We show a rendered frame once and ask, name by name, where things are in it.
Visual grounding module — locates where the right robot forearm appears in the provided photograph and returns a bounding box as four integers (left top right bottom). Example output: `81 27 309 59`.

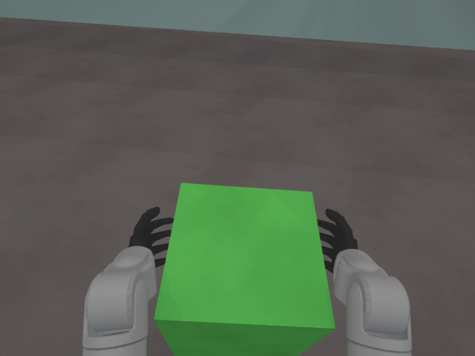
332 249 412 356

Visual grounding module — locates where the robot left hand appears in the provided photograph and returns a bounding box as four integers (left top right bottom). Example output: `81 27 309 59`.
128 207 174 268

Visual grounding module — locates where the left robot forearm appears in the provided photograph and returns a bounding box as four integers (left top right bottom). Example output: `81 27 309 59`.
82 246 157 356

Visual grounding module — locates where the carton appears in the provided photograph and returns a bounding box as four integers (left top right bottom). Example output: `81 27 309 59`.
154 183 335 356

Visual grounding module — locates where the robot right hand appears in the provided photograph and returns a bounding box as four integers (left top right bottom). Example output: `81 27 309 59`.
317 209 358 274

